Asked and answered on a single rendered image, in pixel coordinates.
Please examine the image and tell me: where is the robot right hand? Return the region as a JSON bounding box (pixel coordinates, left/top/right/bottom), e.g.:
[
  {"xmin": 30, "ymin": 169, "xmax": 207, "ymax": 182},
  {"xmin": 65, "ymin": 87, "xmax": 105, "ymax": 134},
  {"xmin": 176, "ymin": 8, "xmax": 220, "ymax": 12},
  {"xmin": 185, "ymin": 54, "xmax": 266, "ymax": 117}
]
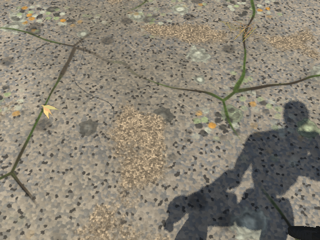
[{"xmin": 288, "ymin": 226, "xmax": 320, "ymax": 240}]

